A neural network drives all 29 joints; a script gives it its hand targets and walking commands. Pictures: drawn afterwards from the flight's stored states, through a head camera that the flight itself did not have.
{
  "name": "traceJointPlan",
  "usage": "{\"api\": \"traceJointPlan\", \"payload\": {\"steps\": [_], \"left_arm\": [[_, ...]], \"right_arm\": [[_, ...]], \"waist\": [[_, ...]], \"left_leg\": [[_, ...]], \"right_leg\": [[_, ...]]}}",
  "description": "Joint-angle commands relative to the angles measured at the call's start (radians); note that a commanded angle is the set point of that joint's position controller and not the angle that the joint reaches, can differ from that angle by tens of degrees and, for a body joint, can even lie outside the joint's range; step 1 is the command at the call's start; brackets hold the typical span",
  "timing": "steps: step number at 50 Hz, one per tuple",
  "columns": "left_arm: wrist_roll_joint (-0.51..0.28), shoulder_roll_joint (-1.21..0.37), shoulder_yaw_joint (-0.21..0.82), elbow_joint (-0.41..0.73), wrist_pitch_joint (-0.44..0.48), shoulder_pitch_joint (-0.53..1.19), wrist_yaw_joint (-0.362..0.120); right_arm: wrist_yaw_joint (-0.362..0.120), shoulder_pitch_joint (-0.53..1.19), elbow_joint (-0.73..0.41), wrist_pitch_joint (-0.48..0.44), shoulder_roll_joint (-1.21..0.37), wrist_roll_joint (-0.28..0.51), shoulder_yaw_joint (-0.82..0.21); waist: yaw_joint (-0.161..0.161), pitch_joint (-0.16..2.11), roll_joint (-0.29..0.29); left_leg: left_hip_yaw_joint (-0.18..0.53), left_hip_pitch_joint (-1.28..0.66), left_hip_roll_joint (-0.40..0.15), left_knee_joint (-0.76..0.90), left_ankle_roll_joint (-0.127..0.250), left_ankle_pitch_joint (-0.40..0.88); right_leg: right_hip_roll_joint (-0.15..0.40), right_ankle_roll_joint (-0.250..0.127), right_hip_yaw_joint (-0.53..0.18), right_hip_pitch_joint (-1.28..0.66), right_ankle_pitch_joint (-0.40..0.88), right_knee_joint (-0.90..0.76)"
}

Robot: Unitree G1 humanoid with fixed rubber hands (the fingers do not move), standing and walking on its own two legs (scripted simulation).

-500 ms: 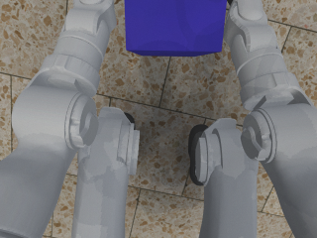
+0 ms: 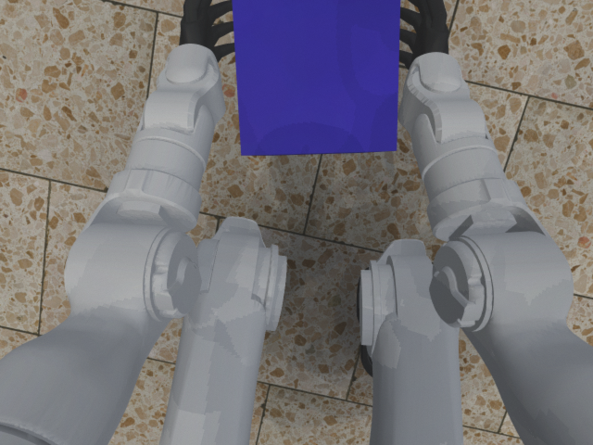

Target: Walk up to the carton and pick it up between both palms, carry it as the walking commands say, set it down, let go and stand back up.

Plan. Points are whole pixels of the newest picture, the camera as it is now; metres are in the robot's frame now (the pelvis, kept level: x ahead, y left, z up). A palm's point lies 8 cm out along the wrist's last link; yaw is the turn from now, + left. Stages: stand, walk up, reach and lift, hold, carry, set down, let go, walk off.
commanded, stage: reach and lift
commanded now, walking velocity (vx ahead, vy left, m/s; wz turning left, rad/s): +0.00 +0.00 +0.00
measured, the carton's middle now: (314, 48) +0.53 +0.04 -0.24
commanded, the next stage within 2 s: none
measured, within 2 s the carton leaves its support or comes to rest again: leaves its support in 0.16 s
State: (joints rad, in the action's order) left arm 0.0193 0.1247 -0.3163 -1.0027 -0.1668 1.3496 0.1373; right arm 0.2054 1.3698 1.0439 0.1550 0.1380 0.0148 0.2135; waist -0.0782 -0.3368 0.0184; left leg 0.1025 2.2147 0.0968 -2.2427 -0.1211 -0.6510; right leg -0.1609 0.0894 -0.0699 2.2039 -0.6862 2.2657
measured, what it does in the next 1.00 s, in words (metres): rises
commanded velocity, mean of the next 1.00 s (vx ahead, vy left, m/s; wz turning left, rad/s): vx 0.00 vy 0.00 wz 0.00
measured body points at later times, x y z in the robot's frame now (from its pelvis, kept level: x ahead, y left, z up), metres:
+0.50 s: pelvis -0.03 +0.01 +0.03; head +0.34 +0.03 +0.27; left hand +0.51 +0.17 -0.14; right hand +0.53 -0.08 -0.14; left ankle +0.10 +0.15 -0.33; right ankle +0.09 -0.13 -0.33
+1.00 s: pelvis -0.03 +0.00 +0.06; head +0.34 +0.02 +0.31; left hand +0.50 +0.16 -0.10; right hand +0.53 -0.08 -0.09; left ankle +0.10 +0.15 -0.33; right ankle +0.09 -0.13 -0.33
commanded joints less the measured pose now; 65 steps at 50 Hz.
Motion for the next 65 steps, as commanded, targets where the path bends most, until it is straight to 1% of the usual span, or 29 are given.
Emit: {"api": "traceJointPlan", "payload": {"steps": [1,6,9,10,13,15,16,20,21,24,25,26,28,32,34,39,40,41,45,48,50,53,54,55,56,59,62,64,65], "left_arm": [[-0.089,-1.001,0.387,0.193,0.017,0.581,-0.264],[-0.134,-0.997,0.445,0.295,-0.002,0.67,-0.245],[-0.172,-0.972,0.488,0.435,-0.019,0.8,-0.237],[-0.179,-0.967,0.501,0.462,-0.028,0.842,-0.237],[-0.173,-0.976,0.496,0.41,-0.049,0.88,-0.238],[-0.17,-0.982,0.521,0.464,-0.05,0.961,-0.24],[-0.172,-0.991,0.539,0.503,-0.053,0.965,-0.23],[-0.112,-0.981,0.503,0.402,-0.09,0.922,-0.221],[-0.122,-0.99,0.515,0.446,-0.092,0.937,-0.214],[-0.091,-1.022,0.488,0.376,-0.116,0.875,-0.214],[-0.092,-1.028,0.481,0.373,-0.118,0.872,-0.214],[-0.119,-1.065,0.521,0.445,-0.121,0.883,-0.208],[-0.078,-1.046,0.477,0.384,-0.131,0.85,-0.207],[-0.126,-1.087,0.541,0.464,-0.136,0.845,-0.204],[-0.111,-1.046,0.532,0.46,-0.136,0.84,-0.199],[-0.144,-1.036,0.59,0.557,-0.146,0.857,-0.2],[-0.142,-1.041,0.584,0.542,-0.153,0.842,-0.199],[-0.134,-1.017,0.578,0.546,-0.151,0.838,-0.198],[-0.134,-1.017,0.587,0.563,-0.163,0.844,-0.2],[-0.12,-1.013,0.582,0.589,-0.166,0.843,-0.193],[-0.104,-0.989,0.559,0.551,-0.167,0.845,-0.197],[-0.123,-1.028,0.576,0.573,-0.171,0.843,-0.197],[-0.102,-1.008,0.564,0.568,-0.172,0.835,-0.197],[-0.103,-1.029,0.56,0.536,-0.179,0.82,-0.196],[-0.082,-1.034,0.546,0.515,-0.188,0.808,-0.199],[-0.087,-1.054,0.54,0.513,-0.196,0.816,-0.198],[-0.069,-1.066,0.522,0.492,-0.202,0.818,-0.206],[-0.09,-1.08,0.582,0.579,-0.207,0.861,-0.206],[-0.083,-1.087,0.573,0.563,-0.216,0.847,-0.206]], "right_arm": [[-0.244,0.724,-0.307,-0.071,-0.984,0.083,-0.365],[-0.215,0.799,-0.393,-0.055,-1.001,0.112,-0.401],[-0.203,0.833,-0.443,-0.024,-1.013,0.124,-0.399],[-0.198,0.827,-0.443,-0.009,-1.012,0.116,-0.393],[-0.197,0.824,-0.367,0.017,-1.011,0.074,-0.333],[-0.209,0.799,-0.298,0.045,-1.037,0.052,-0.308],[-0.213,0.825,-0.348,0.049,-1.06,0.074,-0.346],[-0.219,0.866,-0.34,0.072,-1.012,0.054,-0.335],[-0.222,0.902,-0.397,0.075,-1.02,0.077,-0.361],[-0.226,0.912,-0.399,0.087,-1.014,0.062,-0.357],[-0.228,0.925,-0.407,0.091,-1.023,0.068,-0.373],[-0.229,0.941,-0.488,0.093,-1.044,0.092,-0.414],[-0.232,0.948,-0.443,0.102,-1.04,0.082,-0.399],[-0.228,0.921,-0.521,0.106,-1.054,0.096,-0.454],[-0.222,0.91,-0.502,0.115,-1.071,0.099,-0.46],[-0.206,0.884,-0.574,0.135,-1.085,0.102,-0.514],[-0.202,0.868,-0.553,0.139,-1.076,0.096,-0.507],[-0.201,0.863,-0.544,0.143,-1.097,0.098,-0.508],[-0.196,0.824,-0.538,0.16,-1.091,0.079,-0.485],[-0.196,0.814,-0.549,0.173,-1.123,0.088,-0.496],[-0.2,0.786,-0.482,0.18,-1.102,0.054,-0.451],[-0.2,0.803,-0.545,0.18,-1.134,0.064,-0.477],[-0.201,0.796,-0.509,0.187,-1.144,0.058,-0.465],[-0.202,0.816,-0.535,0.181,-1.124,0.065,-0.462],[-0.205,0.836,-0.535,0.184,-1.121,0.064,-0.463],[-0.209,0.884,-0.561,0.188,-1.105,0.063,-0.469],[-0.219,0.811,-0.456,0.207,-1.144,0.028,-0.418],[-0.222,0.813,-0.517,0.21,-1.162,0.051,-0.443],[-0.224,0.826,-0.531,0.214,-1.161,0.05,-0.442]], "waist": [[-0.017,1.363,0.051],[-0.028,1.583,0.04],[-0.017,1.837,0.02],[0.005,1.904,0.014],[0.03,1.743,-0.014],[0.056,1.69,-0.03],[0.045,1.783,-0.029],[0.012,1.738,-0.044],[0.004,1.818,-0.036],[0.018,1.795,-0.021],[-0.008,1.797,-0.009],[0.012,1.927,-0.012],[-0.021,1.859,-0.011],[0.006,1.993,-0.003],[-0.015,2.014,0.006],[-0.017,2.122,0.028],[-0.008,2.098,0.018],[-0.035,2.072,0.023],[-0.015,2.065,0.014],[-0.043,2.111,0.013],[-0.032,1.999,0.017],[-0.023,2.088,0.032],[-0.047,2.046,0.022],[-0.036,2.059,0.015],[-0.056,2.035,0.004],[-0.042,2.035,0.027],[-0.024,1.946,0.028],[-0.012,2.088,-0.004],[-0.026,2.093,-0.016]], "left_leg": [[-0.17,-0.627,0.059,0.156,0.083,0.637],[-0.18,-0.729,0.06,0.184,0.074,0.625],[-0.198,-0.84,0.057,0.196,0.066,0.618],[-0.198,-0.88,0.057,0.203,0.064,0.606],[-0.2,-0.8,0.05,0.24,0.055,0.515],[-0.201,-0.805,0.05,0.265,0.056,0.456],[-0.195,-0.891,0.054,0.273,0.061,0.496],[-0.209,-0.868,0.045,0.298,0.062,0.411],[-0.206,-0.92,0.046,0.303,0.065,0.448],[-0.202,-0.909,0.047,0.316,0.067,0.433],[-0.209,-0.913,0.048,0.318,0.068,0.438],[-0.199,-0.995,0.054,0.317,0.07,0.51],[-0.202,-0.952,0.051,0.327,0.07,0.481],[-0.193,-1.032,0.055,0.324,0.061,0.586],[-0.195,-1.033,0.05,0.317,0.064,0.599],[-0.201,-1.052,0.055,0.327,0.061,0.626],[-0.196,-1.052,0.053,0.332,0.057,0.619],[-0.204,-1.037,0.051,0.344,0.059,0.602],[-0.199,-1.046,0.052,0.364,0.06,0.578],[-0.206,-1.071,0.056,0.379,0.062,0.582],[-0.205,-1.024,0.053,0.399,0.061,0.525],[-0.2,-1.072,0.06,0.408,0.065,0.546],[-0.206,-1.048,0.06,0.415,0.065,0.527],[-0.202,-1.075,0.057,0.423,0.067,0.524],[-0.207,-1.07,0.057,0.43,0.065,0.496],[-0.198,-1.073,0.058,0.45,0.071,0.463],[-0.193,-1.043,0.057,0.485,0.068,0.404],[-0.195,-1.122,0.059,0.493,0.066,0.456],[-0.196,-1.14,0.061,0.5,0.063,0.454]], "right_leg": [[-0.053,-0.05,0.129,-0.579,0.599,-0.202],[-0.053,-0.052,0.134,-0.717,0.599,-0.215],[-0.047,-0.059,0.134,-0.897,0.616,-0.229],[-0.042,-0.06,0.144,-0.944,0.612,-0.227],[-0.038,-0.06,0.158,-0.85,0.524,-0.248],[-0.034,-0.062,0.164,-0.787,0.455,-0.261],[-0.036,-0.055,0.167,-0.827,0.477,-0.262],[-0.023,-0.054,0.169,-0.796,0.383,-0.285],[-0.024,-0.051,0.171,-0.827,0.413,-0.289],[-0.024,-0.047,0.184,-0.809,0.391,-0.301],[-0.023,-0.046,0.182,-0.811,0.387,-0.305],[-0.031,-0.046,0.183,-0.873,0.455,-0.305],[-0.033,-0.043,0.18,-0.829,0.418,-0.316],[-0.041,-0.046,0.183,-0.89,0.52,-0.322],[-0.043,-0.042,0.17,-0.896,0.535,-0.32],[-0.046,-0.042,0.151,-1.018,0.596,-0.349],[-0.043,-0.045,0.149,-1.01,0.584,-0.357],[-0.043,-0.039,0.144,-1.011,0.576,-0.363],[-0.04,-0.046,0.138,-1.024,0.56,-0.389],[-0.044,-0.038,0.131,-1.065,0.567,-0.406],[-0.041,-0.045,0.135,-1.002,0.51,-0.418],[-0.042,-0.041,0.131,-1.07,0.54,-0.437],[-0.043,-0.042,0.123,-1.049,0.521,-0.445],[-0.042,-0.044,0.13,-1.052,0.51,-0.442],[-0.04,-0.044,0.129,-1.029,0.478,-0.452],[-0.041,-0.043,0.132,-1.039,0.44,-0.479],[-0.037,-0.046,0.133,-1.026,0.396,-0.509],[-0.049,-0.047,0.145,-1.078,0.45,-0.506],[-0.047,-0.047,0.144,-1.078,0.445,-0.511]]}}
